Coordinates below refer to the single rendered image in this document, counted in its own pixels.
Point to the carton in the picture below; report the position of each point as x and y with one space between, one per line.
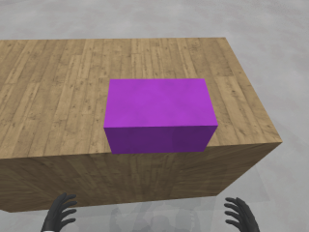
158 115

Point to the left robot hand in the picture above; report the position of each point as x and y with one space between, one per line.
53 220

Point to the right robot hand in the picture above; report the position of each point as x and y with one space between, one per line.
247 222

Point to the pedestal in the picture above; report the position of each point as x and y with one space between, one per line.
53 98

